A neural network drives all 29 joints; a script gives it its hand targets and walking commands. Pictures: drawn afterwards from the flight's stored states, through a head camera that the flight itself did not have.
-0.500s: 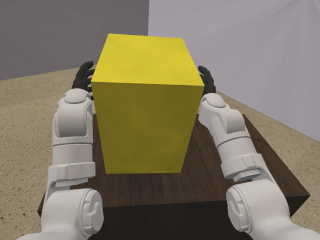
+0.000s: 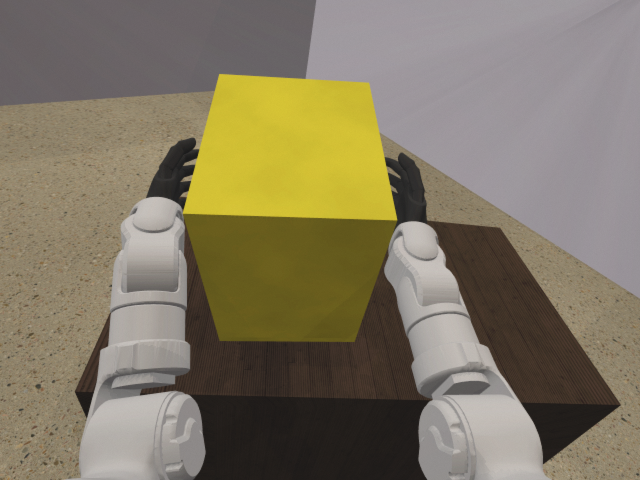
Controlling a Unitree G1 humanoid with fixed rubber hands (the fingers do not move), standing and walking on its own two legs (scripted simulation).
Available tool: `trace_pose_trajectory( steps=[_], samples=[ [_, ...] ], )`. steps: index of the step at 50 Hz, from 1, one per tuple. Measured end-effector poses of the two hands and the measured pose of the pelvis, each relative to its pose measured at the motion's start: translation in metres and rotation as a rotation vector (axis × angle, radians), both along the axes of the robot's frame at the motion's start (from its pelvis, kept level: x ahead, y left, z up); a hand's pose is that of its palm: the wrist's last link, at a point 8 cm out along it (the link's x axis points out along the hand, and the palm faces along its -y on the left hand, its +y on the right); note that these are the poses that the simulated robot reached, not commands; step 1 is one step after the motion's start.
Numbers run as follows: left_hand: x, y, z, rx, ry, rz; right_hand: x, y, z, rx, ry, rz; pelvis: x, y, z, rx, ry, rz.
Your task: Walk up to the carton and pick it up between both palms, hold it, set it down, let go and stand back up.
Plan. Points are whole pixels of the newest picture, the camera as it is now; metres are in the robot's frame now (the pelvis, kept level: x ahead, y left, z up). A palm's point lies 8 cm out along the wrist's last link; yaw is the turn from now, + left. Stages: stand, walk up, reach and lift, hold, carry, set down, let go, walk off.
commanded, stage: set down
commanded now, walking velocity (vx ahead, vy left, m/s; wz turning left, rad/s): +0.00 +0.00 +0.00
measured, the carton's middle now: (291, 216) +0.43 +0.03 +0.15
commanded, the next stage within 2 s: none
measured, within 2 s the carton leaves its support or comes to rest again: neither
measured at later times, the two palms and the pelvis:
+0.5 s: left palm (197, 222) +0.39 +0.14 +0.16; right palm (424, 231) +0.38 -0.14 +0.19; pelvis +0.00 -0.01 +0.00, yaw -2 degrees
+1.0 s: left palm (223, 219) +0.42 +0.12 +0.14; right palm (429, 263) +0.38 -0.17 +0.13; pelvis +0.01 +0.01 +0.00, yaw -4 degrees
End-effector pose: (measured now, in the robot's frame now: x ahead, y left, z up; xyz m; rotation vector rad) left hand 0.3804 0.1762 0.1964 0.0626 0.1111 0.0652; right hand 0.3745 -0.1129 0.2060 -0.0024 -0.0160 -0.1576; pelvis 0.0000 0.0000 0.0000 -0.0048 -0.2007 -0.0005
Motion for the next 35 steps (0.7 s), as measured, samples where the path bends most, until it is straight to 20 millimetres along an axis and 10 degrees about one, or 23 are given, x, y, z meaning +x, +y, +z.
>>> trace_pose_trajectory(
  steps=[15,29,35],
  samples=[
    [0.013,-0.066,0.022,0.067,-0.044,-0.089,-0.015,-0.063,-0.010,0.046,-0.068,-0.099,0.004,0.005,0.000,0.003,-0.003,-0.046],
    [0.008,-0.018,-0.056,-0.042,0.100,-0.019,0.009,-0.017,-0.032,-0.063,0.002,0.010,-0.002,-0.010,0.002,0.007,0.052,-0.020],
    [0.016,-0.022,-0.044,0.004,0.043,-0.038,0.008,-0.021,-0.033,-0.036,-0.032,-0.023,0.005,-0.006,0.001,0.001,0.092,-0.004]
  ],
)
